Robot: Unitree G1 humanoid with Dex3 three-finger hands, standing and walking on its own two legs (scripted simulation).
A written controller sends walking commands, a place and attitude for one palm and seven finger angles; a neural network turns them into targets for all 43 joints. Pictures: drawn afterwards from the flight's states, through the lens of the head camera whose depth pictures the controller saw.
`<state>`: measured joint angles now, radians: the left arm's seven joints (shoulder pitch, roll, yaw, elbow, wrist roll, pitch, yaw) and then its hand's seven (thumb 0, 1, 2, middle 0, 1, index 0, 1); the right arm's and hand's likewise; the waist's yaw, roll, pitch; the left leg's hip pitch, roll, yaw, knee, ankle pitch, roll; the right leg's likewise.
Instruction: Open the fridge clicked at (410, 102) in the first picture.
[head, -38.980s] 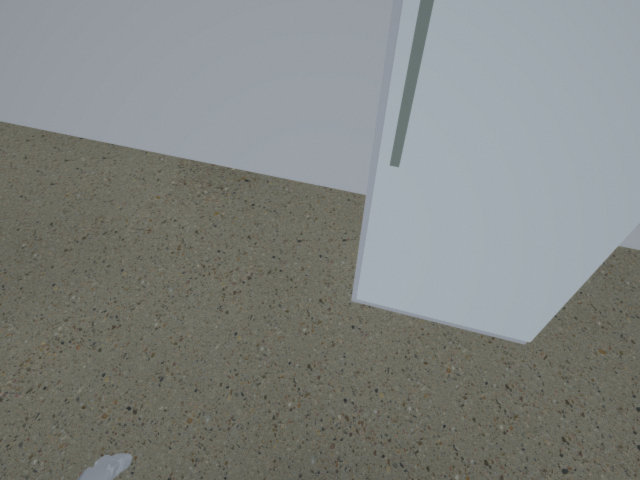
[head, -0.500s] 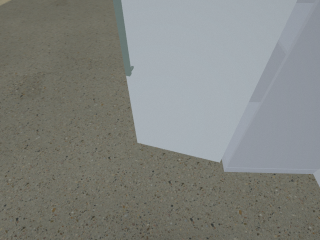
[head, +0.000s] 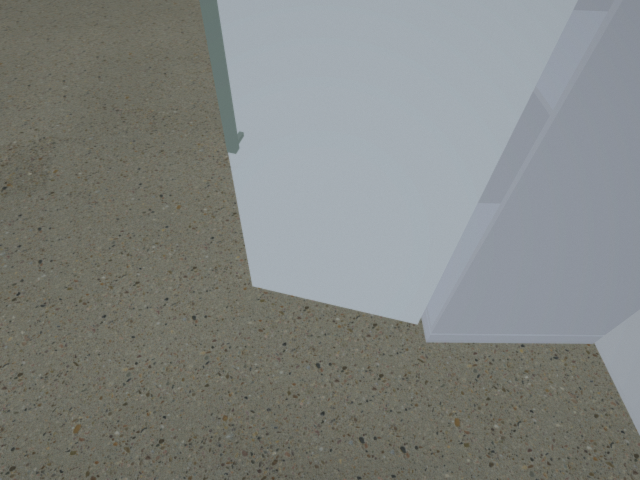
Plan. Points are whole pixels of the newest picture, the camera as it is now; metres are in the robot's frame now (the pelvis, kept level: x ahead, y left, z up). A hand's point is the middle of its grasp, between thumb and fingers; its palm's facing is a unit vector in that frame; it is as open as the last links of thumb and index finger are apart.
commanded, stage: look to check the result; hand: left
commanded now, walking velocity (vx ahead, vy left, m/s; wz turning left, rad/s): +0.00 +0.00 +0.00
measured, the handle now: (222, 55) +0.77 +0.21 +0.14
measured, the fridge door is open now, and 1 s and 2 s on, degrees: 76 76 76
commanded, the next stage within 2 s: stand and wait in 0.44 s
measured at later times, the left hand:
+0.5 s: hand out of the picture +0.07 +0.22 -0.16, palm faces -0.04 -0.94 -0.33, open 7.4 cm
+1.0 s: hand out of the picture +0.07 +0.20 -0.17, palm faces -0.05 -0.95 -0.31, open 7.4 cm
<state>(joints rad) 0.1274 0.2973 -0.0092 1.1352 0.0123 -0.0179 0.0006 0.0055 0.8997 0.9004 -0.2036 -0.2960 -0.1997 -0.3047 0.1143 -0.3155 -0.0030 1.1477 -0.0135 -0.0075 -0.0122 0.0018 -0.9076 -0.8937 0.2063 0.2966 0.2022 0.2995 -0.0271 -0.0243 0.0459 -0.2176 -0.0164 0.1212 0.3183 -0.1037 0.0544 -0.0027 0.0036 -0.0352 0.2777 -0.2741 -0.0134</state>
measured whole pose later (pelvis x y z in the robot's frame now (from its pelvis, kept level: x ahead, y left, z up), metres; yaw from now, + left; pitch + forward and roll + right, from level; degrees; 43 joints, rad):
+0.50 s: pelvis +0.01 -0.02 +0.00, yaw +0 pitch +0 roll +1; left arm 0.13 0.31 0.00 1.14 0.01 -0.02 0.01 0.01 0.90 0.90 -0.20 -0.30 -0.20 -0.30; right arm 0.09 -0.30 0.00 1.14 -0.01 0.00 -0.02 0.00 -0.91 -0.89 0.21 0.30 0.20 0.30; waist -0.01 0.00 0.04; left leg -0.20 0.00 0.12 0.33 -0.12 0.03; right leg 0.02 0.02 -0.04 0.27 -0.28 -0.03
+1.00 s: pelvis +0.01 -0.03 +0.00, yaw -1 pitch -1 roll +1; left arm 0.14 0.30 0.00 1.14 0.01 -0.01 0.02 0.01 0.90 0.90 -0.20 -0.30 -0.20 -0.30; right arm 0.12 -0.30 0.00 1.15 -0.01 0.01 -0.02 0.00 -0.91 -0.89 0.21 0.30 0.20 0.30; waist -0.02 -0.01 0.06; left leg -0.19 0.02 0.12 0.34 -0.13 0.01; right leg 0.04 0.04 -0.03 0.25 -0.28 -0.05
